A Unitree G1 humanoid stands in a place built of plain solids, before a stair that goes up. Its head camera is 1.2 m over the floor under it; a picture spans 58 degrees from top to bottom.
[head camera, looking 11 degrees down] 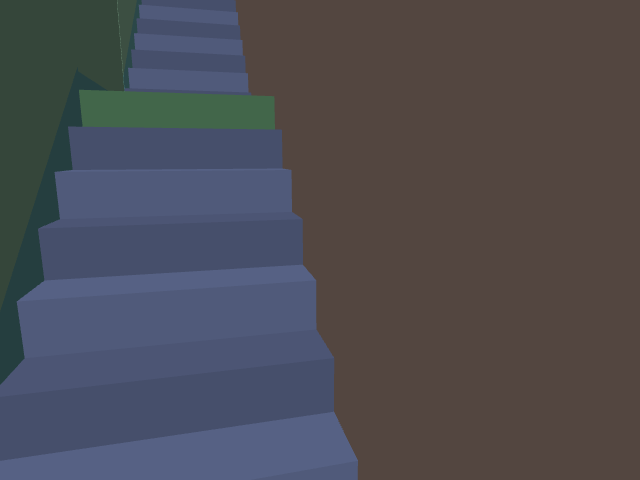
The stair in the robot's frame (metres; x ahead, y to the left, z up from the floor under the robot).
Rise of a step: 0.19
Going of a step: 0.24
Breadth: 0.96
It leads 14 degrees to the left of straight ahead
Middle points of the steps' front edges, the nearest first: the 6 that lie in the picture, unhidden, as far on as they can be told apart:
1.16 0.42 0.57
1.39 0.48 0.76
1.62 0.53 0.95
1.85 0.59 1.14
2.09 0.65 1.33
2.32 0.71 1.52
